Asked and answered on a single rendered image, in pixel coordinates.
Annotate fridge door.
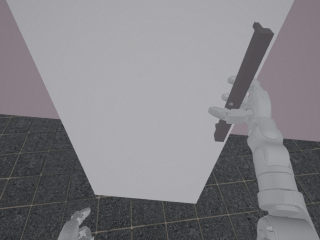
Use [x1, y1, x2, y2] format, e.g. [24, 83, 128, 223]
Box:
[6, 0, 294, 204]

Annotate robot right hand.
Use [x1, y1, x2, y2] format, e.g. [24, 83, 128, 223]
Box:
[208, 75, 272, 127]

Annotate handle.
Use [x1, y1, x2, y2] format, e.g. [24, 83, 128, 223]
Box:
[214, 22, 274, 142]

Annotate right robot upper arm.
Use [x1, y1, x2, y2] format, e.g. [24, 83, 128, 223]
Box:
[256, 215, 318, 240]

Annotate right robot forearm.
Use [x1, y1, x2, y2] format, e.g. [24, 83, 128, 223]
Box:
[247, 116, 320, 240]

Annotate robot left hand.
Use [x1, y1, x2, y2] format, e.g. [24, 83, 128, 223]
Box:
[57, 207, 95, 240]

